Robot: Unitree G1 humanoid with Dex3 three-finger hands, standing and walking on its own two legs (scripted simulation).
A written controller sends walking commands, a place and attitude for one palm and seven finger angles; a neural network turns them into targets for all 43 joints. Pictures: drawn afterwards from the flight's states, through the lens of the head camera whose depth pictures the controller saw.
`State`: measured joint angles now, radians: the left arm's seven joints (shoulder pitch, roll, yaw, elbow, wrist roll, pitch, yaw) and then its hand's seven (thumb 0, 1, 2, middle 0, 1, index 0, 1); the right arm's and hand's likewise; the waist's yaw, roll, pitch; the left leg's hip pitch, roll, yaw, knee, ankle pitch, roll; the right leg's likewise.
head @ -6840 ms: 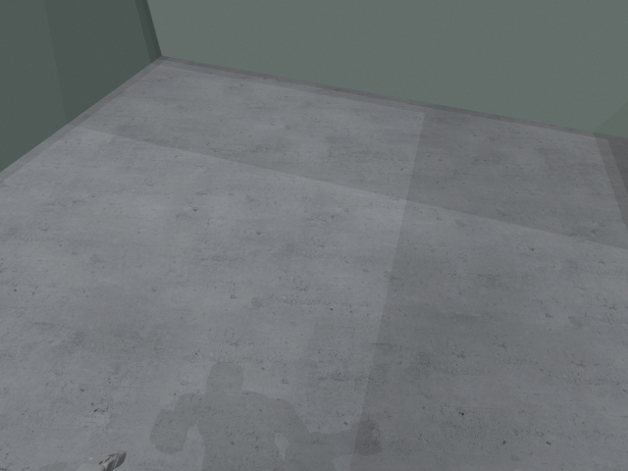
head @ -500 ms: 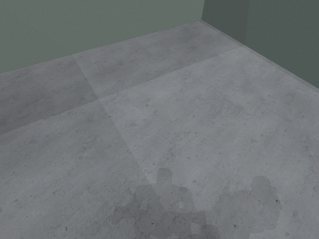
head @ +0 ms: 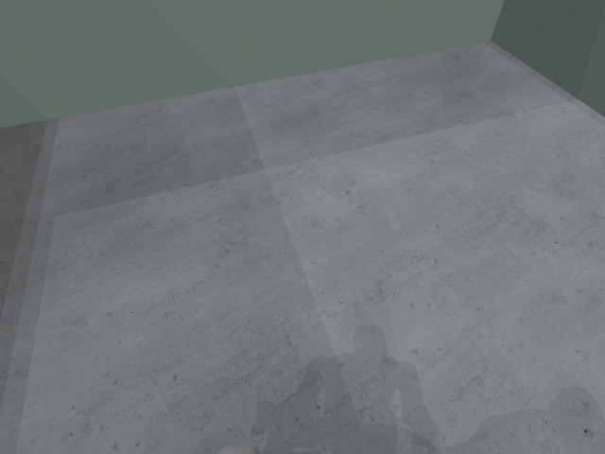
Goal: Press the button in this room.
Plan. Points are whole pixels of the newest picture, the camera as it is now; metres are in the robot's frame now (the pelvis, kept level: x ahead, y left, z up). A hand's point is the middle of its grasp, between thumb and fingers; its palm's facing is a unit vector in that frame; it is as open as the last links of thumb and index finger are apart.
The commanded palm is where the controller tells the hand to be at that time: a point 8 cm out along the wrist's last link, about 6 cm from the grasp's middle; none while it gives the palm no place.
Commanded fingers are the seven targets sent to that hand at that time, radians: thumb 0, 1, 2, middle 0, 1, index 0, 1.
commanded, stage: turn or walk to find it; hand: left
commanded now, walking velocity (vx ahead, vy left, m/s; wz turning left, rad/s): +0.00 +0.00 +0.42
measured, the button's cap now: out of the picture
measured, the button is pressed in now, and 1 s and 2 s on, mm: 0 0 0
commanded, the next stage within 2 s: none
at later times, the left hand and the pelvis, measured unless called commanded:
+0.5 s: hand out of the picture +0.02 +0.26 -0.16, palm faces +0.22 -0.95 -0.24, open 7.4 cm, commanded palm none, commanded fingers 0.00 0.90 0.90 -0.20 -0.30 -0.20 -0.30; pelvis -0.03 +0.04 +0.00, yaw +11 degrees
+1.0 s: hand out of the picture -0.08 +0.19 -0.16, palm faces +0.44 -0.86 -0.25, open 7.4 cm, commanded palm none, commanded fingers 0.00 0.90 0.90 -0.20 -0.30 -0.20 -0.30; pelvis -0.05 -0.01 +0.00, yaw +25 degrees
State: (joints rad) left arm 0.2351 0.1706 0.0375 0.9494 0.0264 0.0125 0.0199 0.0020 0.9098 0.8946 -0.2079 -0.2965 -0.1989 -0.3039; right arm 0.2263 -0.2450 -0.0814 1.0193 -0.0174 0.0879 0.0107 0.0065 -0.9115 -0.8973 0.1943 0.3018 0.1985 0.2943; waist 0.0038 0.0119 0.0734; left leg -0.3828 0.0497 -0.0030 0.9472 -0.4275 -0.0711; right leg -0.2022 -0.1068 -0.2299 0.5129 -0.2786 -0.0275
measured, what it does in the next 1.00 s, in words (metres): steps on the spot, turning left: left foot, then right foot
